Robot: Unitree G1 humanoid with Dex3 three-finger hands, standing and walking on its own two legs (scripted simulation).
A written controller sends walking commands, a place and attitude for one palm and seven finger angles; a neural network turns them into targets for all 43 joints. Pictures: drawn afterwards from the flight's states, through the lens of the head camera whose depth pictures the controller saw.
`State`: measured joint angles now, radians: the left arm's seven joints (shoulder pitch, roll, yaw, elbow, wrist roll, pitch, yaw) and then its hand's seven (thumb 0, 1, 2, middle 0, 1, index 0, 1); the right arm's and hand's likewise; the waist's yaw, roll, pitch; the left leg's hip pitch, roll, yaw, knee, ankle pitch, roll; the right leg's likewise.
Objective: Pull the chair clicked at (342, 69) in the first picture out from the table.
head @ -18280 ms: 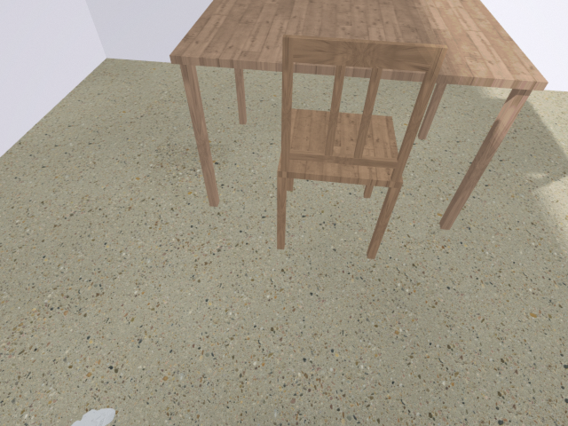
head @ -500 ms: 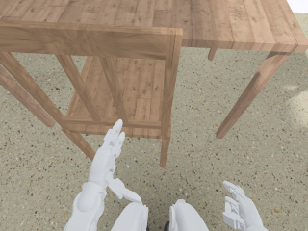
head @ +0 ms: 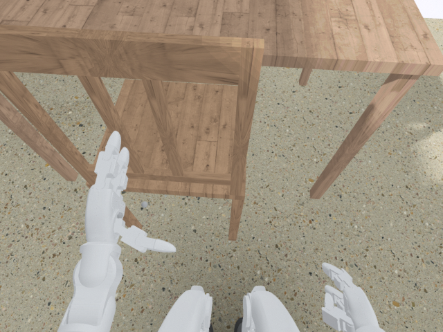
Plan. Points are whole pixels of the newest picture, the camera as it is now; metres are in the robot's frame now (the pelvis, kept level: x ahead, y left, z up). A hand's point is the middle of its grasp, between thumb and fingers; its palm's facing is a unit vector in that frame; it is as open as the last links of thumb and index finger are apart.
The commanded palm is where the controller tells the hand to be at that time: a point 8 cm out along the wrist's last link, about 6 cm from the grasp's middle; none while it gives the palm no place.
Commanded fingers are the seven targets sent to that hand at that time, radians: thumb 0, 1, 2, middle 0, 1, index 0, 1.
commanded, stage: aim the fingers beside a spindle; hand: left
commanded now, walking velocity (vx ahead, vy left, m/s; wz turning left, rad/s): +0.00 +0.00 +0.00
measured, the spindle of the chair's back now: (119, 133) +0.46 +0.22 +0.04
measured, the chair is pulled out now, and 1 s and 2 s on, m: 0.00 0.00 0.00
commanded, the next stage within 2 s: push the fingers through the gap in 0.74 s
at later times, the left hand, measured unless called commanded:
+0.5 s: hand (173, 236) +0.28 +0.10 +0.00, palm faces -0.16 -0.99 +0.06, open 17.0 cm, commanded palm +0.28 +0.16 +0.03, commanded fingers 0.00 -0.50 0.30 -0.06 -0.08 -0.06 -0.08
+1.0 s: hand (170, 209) +0.32 +0.10 +0.03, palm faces -0.02 -1.00 -0.02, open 16.9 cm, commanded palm +0.30 +0.16 +0.02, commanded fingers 0.00 -0.50 0.30 -0.06 -0.08 -0.06 -0.08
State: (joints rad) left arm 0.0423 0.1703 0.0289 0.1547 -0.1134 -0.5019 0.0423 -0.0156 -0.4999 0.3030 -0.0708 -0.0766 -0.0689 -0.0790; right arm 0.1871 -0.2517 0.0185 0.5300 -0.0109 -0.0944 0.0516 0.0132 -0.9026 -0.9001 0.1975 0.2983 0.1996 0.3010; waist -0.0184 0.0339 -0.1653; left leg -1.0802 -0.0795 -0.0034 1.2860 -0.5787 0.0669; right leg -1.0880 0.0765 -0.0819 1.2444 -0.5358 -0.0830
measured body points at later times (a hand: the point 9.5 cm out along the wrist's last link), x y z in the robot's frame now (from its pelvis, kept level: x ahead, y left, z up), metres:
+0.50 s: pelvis +0.00 +0.01 +0.00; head +0.11 +0.01 +0.44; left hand +0.28 +0.15 +0.00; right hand +0.18 -0.21 -0.10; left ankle +0.01 +0.08 -0.62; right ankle +0.03 -0.07 -0.62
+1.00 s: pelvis +0.00 +0.00 -0.01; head +0.12 +0.01 +0.43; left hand +0.31 +0.16 +0.03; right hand +0.18 -0.23 -0.11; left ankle +0.01 +0.08 -0.62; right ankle +0.03 -0.07 -0.62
